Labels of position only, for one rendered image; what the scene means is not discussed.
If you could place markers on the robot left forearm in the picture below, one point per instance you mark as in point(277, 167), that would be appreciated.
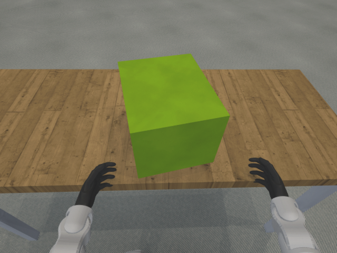
point(74, 231)

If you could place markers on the robot right hand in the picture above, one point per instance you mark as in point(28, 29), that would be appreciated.
point(273, 181)

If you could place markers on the robot left hand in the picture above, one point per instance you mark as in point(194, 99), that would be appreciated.
point(93, 184)

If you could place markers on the robot right forearm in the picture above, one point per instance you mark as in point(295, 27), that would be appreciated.
point(288, 221)

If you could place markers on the table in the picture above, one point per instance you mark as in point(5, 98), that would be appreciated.
point(57, 125)

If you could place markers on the carton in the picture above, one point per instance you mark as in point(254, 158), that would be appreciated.
point(175, 118)

